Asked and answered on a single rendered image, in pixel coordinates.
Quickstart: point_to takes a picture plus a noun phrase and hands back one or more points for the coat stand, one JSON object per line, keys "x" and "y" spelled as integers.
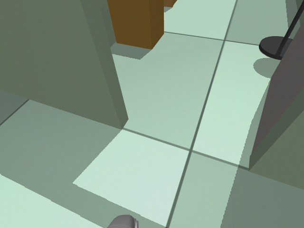
{"x": 276, "y": 46}

